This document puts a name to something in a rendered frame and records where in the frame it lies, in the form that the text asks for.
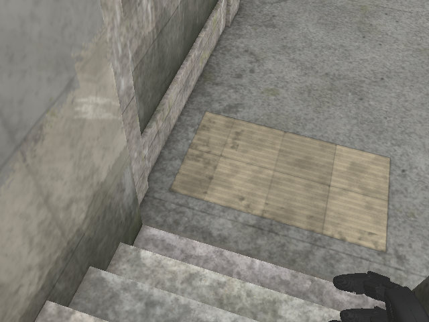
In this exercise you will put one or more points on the right robot hand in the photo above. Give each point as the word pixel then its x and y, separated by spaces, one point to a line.
pixel 401 303

